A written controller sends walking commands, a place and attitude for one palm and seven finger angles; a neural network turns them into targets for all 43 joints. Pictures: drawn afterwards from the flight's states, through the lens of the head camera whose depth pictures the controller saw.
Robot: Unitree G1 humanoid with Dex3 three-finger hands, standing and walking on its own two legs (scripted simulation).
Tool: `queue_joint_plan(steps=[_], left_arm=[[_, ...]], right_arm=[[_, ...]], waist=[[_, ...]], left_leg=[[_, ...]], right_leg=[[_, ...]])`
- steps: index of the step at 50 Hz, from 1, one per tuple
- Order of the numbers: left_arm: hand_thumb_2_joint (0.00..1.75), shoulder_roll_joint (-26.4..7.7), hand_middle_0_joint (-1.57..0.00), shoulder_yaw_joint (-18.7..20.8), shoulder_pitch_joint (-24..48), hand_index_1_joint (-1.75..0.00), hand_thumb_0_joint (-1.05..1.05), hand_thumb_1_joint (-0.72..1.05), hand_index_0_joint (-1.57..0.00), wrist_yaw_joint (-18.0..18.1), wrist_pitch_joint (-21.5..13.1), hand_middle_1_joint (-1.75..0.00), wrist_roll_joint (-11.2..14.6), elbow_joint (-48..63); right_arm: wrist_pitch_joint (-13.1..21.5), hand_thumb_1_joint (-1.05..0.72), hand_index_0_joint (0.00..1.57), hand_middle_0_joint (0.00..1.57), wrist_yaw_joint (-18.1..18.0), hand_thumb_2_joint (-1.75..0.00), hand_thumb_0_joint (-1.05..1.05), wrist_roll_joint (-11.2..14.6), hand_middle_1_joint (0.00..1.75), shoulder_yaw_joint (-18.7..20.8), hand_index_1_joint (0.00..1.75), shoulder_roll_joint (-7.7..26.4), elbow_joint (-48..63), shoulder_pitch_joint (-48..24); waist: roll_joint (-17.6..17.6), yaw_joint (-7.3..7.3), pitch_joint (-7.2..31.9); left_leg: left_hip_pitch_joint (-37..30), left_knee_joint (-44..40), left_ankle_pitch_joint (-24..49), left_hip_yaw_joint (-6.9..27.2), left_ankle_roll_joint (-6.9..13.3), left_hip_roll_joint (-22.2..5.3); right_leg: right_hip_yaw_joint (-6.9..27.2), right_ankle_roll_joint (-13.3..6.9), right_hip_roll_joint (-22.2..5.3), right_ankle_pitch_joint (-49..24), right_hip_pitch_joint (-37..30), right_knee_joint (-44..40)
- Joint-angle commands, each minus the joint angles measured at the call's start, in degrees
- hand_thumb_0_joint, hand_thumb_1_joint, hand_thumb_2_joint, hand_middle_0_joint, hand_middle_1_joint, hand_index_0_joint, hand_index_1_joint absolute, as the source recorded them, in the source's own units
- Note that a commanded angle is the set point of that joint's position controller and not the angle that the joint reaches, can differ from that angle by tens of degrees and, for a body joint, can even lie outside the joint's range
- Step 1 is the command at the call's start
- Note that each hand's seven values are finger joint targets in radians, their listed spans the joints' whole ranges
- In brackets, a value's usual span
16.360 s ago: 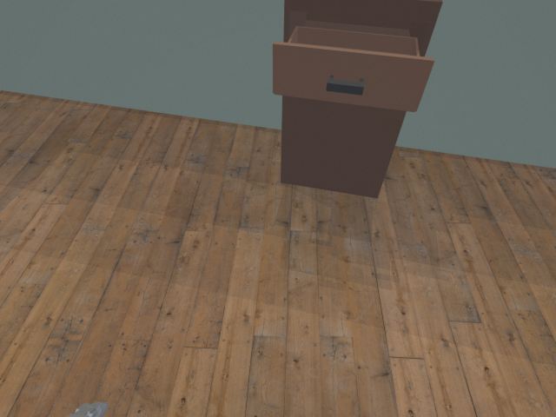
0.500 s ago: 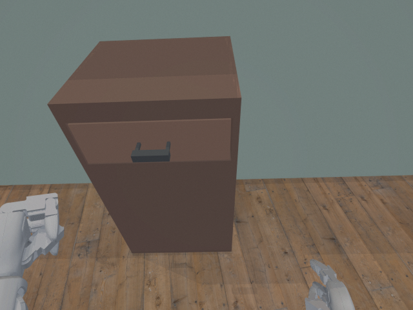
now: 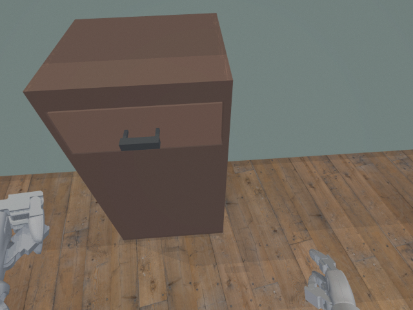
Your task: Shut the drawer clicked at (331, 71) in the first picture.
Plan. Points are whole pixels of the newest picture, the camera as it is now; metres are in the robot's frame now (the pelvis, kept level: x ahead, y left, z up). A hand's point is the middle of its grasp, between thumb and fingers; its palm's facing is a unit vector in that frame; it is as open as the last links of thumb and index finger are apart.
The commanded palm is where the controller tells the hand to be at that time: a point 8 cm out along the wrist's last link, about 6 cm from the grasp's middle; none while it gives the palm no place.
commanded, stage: step back with the hand held close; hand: left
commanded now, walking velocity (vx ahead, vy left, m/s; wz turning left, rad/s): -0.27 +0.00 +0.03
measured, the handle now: (141, 137) +0.55 +0.23 -0.02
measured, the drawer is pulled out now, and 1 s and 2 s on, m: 0.00 0.00 0.00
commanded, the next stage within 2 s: stop stepping back and stand still in 1.08 s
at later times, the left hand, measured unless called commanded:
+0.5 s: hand out of the picture +0.11 +0.25 +0.15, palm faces +0.35 -0.80 -0.48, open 3.2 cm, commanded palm +0.04 +0.30 +0.17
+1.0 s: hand out of the picture +0.03 +0.28 +0.17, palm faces +0.40 -0.80 -0.45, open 3.2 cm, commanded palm -0.04 +0.31 +0.17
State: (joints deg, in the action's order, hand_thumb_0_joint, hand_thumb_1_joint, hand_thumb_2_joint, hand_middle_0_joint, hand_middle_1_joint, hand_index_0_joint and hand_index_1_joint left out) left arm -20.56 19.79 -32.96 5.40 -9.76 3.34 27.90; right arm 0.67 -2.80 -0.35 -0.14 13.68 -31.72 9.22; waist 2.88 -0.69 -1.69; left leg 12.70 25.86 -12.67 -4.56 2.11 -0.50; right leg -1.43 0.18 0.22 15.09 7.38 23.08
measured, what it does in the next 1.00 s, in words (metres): walks backwards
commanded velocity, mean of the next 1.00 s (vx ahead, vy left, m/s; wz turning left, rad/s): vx -0.33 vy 0.00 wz -0.02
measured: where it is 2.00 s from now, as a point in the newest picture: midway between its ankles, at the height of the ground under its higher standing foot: outside the picture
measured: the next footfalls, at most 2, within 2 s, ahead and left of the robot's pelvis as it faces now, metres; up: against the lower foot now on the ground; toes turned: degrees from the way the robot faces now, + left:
right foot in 1.18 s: -0.25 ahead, -0.07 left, +0.00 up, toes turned -3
left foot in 1.32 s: -0.05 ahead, +0.09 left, +0.00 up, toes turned -2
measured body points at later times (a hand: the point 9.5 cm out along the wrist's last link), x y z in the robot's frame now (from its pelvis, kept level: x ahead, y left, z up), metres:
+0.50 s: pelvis -0.08 +0.01 -0.01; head -0.05 +0.02 +0.44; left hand +0.08 +0.29 +0.18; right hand +0.11 -0.22 -0.09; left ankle +0.01 +0.09 -0.74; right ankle -0.03 -0.12 -0.74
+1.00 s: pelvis -0.16 +0.02 -0.01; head -0.13 +0.06 +0.44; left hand +0.00 +0.32 +0.19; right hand +0.03 -0.20 -0.07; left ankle -0.05 +0.10 -0.74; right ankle -0.22 -0.12 -0.67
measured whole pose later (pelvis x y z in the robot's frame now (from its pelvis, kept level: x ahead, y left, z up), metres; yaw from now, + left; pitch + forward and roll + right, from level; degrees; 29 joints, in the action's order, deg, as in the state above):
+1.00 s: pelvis -0.16 +0.02 -0.01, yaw +2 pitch +3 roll -5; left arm -24.5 24.4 -35.2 8.9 -14.4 1.8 36.6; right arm 5.8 -2.2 -1.8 1.1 9.5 -34.2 10.4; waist 0.2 0.0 -0.6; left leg 26.4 27.0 -3.5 -0.6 4.3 -1.5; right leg 1.8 1.0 5.7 25.2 22.8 56.8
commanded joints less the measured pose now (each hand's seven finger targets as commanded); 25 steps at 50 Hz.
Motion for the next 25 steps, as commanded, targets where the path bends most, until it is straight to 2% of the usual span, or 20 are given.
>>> queue_joint_plan(steps=[1, 2, 3, 8, 12, 16, 17, 19, 22, 23, 25], left_arm=[[0.90, -10.4, -1.40, 7.6, -3.8, -1.60, 0.00, 0.90, -1.40, 1.1, -3.3, -1.60, 0.4, 15.1], [0.90, -12.2, -1.40, 9.0, -3.9, -1.60, 0.00, 0.90, -1.40, 1.4, -3.5, -1.60, 0.5, 16.7], [0.90, -11.7, -1.40, 8.8, -4.9, -1.60, 0.00, 0.90, -1.40, 1.6, -3.5, -1.60, 0.5, 17.4], [0.90, -11.4, -1.40, 9.3, -6.4, -1.60, 0.00, 0.90, -1.40, 2.4, -3.8, -1.60, 0.7, 17.8], [0.90, -10.4, -1.40, 9.0, -6.2, -1.60, 0.00, 0.90, -1.40, 2.8, -4.2, -1.60, 0.4, 16.6], [0.90, -9.9, -1.40, 8.4, -5.0, -1.60, 0.00, 0.90, -1.40, 3.3, -5.1, -1.60, -0.2, 16.5], [0.90, -10.9, -1.40, 9.4, -4.5, -1.60, 0.00, 0.90, -1.40, 3.4, -5.4, -1.60, -0.4, 17.4], [0.90, -10.0, -1.40, 8.4, -4.2, -1.60, 0.00, 0.90, -1.40, 3.6, -5.9, -1.60, -0.7, 18.0], [0.90, -11.0, -1.40, 9.2, -3.5, -1.60, 0.00, 0.90, -1.40, 3.9, -6.6, -1.60, -0.9, 19.1], [0.90, -9.9, -1.40, 8.3, -3.5, -1.60, 0.00, 0.90, -1.40, 3.8, -6.8, -1.60, -1.0, 19.4], [0.90, -10.0, -1.40, 9.1, -3.9, -1.60, 0.00, 0.90, -1.40, 3.9, -7.0, -1.60, -1.4, 18.4]], right_arm=[[1.1, -0.90, 0.20, 0.20, -0.7, -0.90, 0.00, 0.4, 0.30, 3.2, 0.30, 6.0, 10.6, -4.8], [1.1, -0.90, 0.20, 0.20, -1.0, -0.90, 0.00, 0.4, 0.30, 3.2, 0.30, 6.2, 10.8, -5.3], [1.2, -0.90, 0.20, 0.20, -1.1, -0.90, 0.00, 0.5, 0.30, 3.2, 0.30, 6.0, 11.1, -4.7], [1.9, -0.90, 0.20, 0.20, -1.5, -0.90, 0.00, 0.5, 0.30, 3.6, 0.30, 5.9, 11.0, -4.1], [3.0, -0.90, 0.20, 0.20, -1.6, -0.90, 0.00, 0.5, 0.30, 3.9, 0.30, 6.3, 10.7, -4.0], [4.1, -0.90, 0.20, 0.20, -1.8, -0.90, 0.00, 0.6, 0.30, 3.8, 0.30, 6.2, 10.5, -3.5], [4.5, -0.90, 0.20, 0.20, -2.0, -0.90, 0.00, 0.4, 0.30, 4.0, 0.30, 6.4, 10.5, -3.7], [4.9, -0.90, 0.20, 0.20, -1.9, -0.90, 0.00, 0.3, 0.30, 3.9, 0.30, 6.4, 10.4, -3.1], [5.5, -0.90, 0.20, 0.20, -2.2, -0.90, 0.00, -0.1, 0.30, 3.9, 0.30, 6.7, 10.0, -3.1], [5.8, -0.90, 0.20, 0.20, -2.2, -0.90, 0.00, 0.0, 0.30, 3.7, 0.30, 6.5, 10.1, -2.9], [6.1, -0.90, 0.20, 0.20, -2.3, -0.90, 0.00, -0.2, 0.30, 3.8, 0.30, 6.8, 10.1, -3.2]], waist=[[-1.7, -0.31, 10.5], [0.5, -0.76, 11.5], [1.5, -0.60, 11.8], [2.3, -0.42, 10.4], [1.9, 0.05, 8.2], [0.0, 0.95, 5.7], [-0.2, 0.95, 5.6], [-0.7, 1.27, 5.0], [1.2, 1.43, 4.7], [2.2, 1.45, 4.5], [5.7, 1.13, 4.5]], left_leg=[[-5.2, -1.2, 23.2, 5.4, 1.0, -4.6], [-4.7, -1.3, 23.6, 5.6, 1.1, -4.6], [-4.0, -1.3, 24.2, 5.7, 1.0, -4.8], [1.1, -2.8, 18.9, 7.0, 1.2, -6.0], [8.9, -5.0, 4.2, 8.5, 1.7, -6.4], [15.1, -6.0, -10.6, 9.6, 2.0, -6.1], [16.0, -5.8, -12.8, 9.7, 2.0, -5.7], [15.5, -4.9, -14.0, 9.7, 1.7, -5.2], [15.6, -6.0, -16.5, 11.0, 1.6, -5.6], [16.6, -7.3, -17.9, 11.6, 1.8, -6.4], [22.0, -12.0, -24.0, 14.5, 2.8, -8.8]], right_leg=[[2.3, 0.5, -2.3, -21.7, 0.7, 1.0], [2.3, 0.5, -2.1, -21.8, 0.2, 1.7], [2.1, 0.5, -1.8, -21.4, -0.1, 2.7], [2.1, 0.7, -0.8, -16.3, 0.3, 5.0], [3.2, 0.5, -0.8, -11.4, -0.9, 5.8], [4.8, 0.2, -1.1, -4.9, -0.1, 4.8], [5.5, 0.2, -1.0, -3.1, 0.0, 3.7], [6.0, -0.1, -1.3, 0.7, 2.3, 2.0], [5.6, -0.1, -0.4, 5.5, 4.2, 1.4], [4.7, 0.1, 0.2, 5.7, 3.4, 2.8], [3.3, 0.5, 2.5, 4.7, -1.1, 8.5]])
